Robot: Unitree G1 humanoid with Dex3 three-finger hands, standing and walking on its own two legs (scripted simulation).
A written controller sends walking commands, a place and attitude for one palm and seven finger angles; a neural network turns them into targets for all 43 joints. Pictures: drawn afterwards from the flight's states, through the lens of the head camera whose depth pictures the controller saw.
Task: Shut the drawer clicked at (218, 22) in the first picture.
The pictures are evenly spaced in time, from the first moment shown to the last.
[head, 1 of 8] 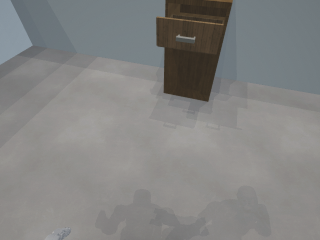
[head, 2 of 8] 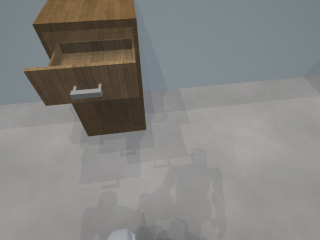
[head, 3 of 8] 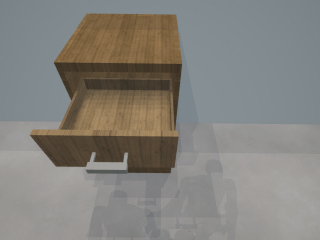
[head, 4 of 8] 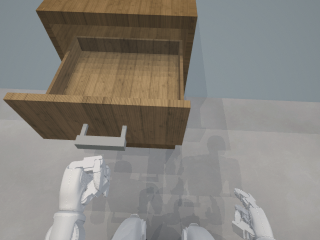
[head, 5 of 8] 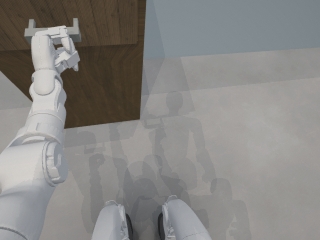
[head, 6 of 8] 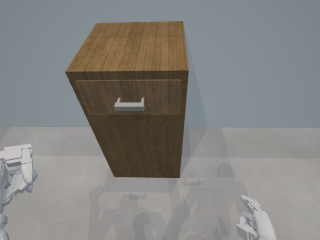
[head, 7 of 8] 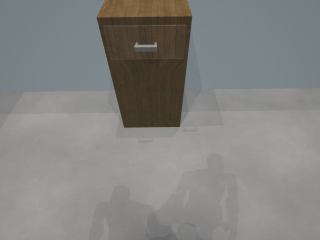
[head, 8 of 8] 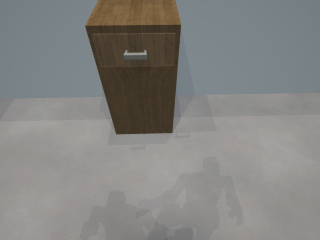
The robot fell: no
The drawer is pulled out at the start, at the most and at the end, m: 0.29 0.29 0.00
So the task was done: yes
